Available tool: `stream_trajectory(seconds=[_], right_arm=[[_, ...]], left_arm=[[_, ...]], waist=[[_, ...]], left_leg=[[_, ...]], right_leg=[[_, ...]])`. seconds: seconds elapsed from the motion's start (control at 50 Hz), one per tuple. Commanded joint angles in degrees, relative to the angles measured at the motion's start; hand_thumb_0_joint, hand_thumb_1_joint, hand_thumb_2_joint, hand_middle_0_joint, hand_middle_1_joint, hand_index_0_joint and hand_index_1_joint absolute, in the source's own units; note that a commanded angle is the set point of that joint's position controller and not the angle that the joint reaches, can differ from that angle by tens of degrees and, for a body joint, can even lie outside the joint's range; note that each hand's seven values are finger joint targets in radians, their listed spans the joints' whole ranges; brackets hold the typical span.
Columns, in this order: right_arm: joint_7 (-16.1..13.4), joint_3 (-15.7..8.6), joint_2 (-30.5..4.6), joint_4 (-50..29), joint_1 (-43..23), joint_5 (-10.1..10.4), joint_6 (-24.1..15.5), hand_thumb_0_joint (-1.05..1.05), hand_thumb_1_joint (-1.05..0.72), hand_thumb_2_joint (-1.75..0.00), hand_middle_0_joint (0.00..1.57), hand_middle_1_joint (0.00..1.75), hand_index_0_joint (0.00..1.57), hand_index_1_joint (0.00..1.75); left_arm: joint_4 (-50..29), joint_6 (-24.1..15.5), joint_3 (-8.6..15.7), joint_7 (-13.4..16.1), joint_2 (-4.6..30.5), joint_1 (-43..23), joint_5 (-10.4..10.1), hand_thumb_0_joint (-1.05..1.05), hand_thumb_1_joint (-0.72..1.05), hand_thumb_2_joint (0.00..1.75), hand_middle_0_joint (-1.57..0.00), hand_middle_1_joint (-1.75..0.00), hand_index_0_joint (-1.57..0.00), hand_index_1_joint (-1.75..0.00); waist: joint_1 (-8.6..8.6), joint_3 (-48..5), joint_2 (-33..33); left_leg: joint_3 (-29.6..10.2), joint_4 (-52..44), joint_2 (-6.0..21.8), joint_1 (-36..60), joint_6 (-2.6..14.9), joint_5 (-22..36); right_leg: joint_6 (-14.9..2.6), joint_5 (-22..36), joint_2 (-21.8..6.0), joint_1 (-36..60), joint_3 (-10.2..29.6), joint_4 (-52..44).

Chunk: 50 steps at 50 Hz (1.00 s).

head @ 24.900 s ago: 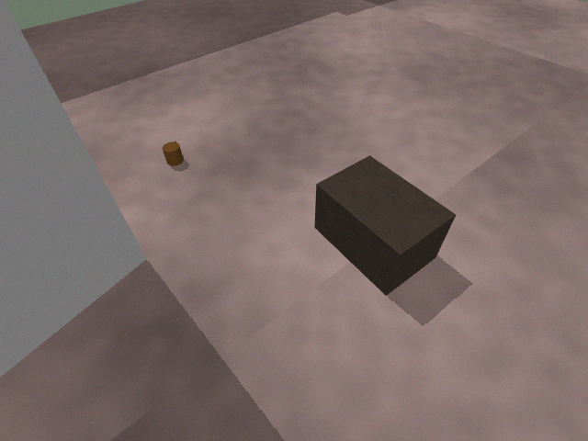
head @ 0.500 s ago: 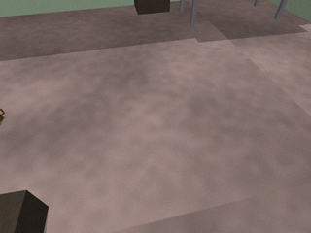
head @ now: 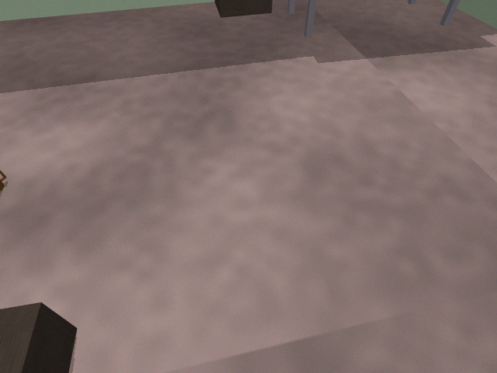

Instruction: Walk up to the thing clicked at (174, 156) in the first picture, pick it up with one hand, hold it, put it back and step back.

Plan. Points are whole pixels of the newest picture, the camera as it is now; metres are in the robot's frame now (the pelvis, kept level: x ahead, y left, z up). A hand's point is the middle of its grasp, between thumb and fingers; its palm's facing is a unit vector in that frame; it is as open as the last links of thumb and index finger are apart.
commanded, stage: stand
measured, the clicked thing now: out of the picture +1.19 +1.46 -0.73
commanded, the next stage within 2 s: walk up in 1.50 s
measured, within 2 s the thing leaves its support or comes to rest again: neither
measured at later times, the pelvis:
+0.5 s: pelvis +0.01 +0.00 +0.00, yaw +0 degrees
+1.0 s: pelvis +0.01 +0.00 +0.00, yaw +0 degrees
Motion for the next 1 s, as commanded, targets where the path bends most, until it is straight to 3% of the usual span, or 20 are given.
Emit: stream_trajectory(seconds=[0.0,0.2,0.34,0.46,0.98], right_arm=[[-0.87,-2.25,-12.55,-3.41,-2.47,0.20,-0.95,0.00,-0.90,-0.90,0.20,0.30,0.20,0.30],[-0.90,-2.00,-12.48,-3.37,-2.37,0.24,-0.82,0.00,-0.90,-0.90,0.20,0.30,0.20,0.30],[-1.03,-2.17,-12.59,-3.80,-2.58,0.20,-1.12,0.00,-0.90,-0.90,0.20,0.30,0.20,0.30],[-1.06,-2.26,-12.57,-3.71,-2.02,0.20,-0.88,0.00,-0.90,-0.90,0.20,0.30,0.20,0.30],[-1.01,-2.37,-12.30,-4.28,-1.87,0.12,-0.83,0.00,-0.90,-0.90,0.20,0.30,0.20,0.30]], left_arm=[[-3.41,-1.46,2.10,0.87,12.34,-2.00,0.15,0.00,0.90,0.90,-0.20,-0.30,-0.20,-0.30],[-3.12,-1.20,2.20,0.83,12.20,-1.79,0.17,0.00,0.90,0.90,-0.20,-0.30,-0.20,-0.30],[-3.50,-1.29,2.18,0.93,12.18,-1.64,0.23,0.00,0.90,0.90,-0.20,-0.30,-0.20,-0.30],[-3.73,-1.47,2.15,1.09,12.41,-1.83,0.19,0.00,0.90,0.90,-0.20,-0.30,-0.20,-0.30],[-3.81,-1.25,2.41,1.00,12.37,-1.54,0.28,0.00,0.90,0.90,-0.20,-0.30,-0.20,-0.30]], waist=[[-0.30,-6.53,0.64],[-0.15,-4.30,1.09],[-0.07,-6.42,0.80],[-0.36,-7.25,0.07],[-0.14,-4.71,0.54]], left_leg=[[-3.54,-1.66,5.39,2.65,2.81,8.34],[-3.62,-3.18,5.01,1.23,2.70,3.13],[-3.51,-2.05,5.52,3.10,2.68,10.09],[-2.84,-1.33,5.58,4.28,2.77,11.66],[-3.25,-2.86,5.31,2.45,2.86,5.99]], right_leg=[[-2.24,7.64,-5.78,0.35,4.52,-3.25],[-2.06,3.63,-5.58,-0.64,4.61,-4.08],[-2.17,9.24,-5.73,0.64,4.06,-2.88],[-2.03,12.64,-6.13,1.37,4.21,-2.87],[-2.43,5.61,-5.63,0.07,4.39,-4.16]])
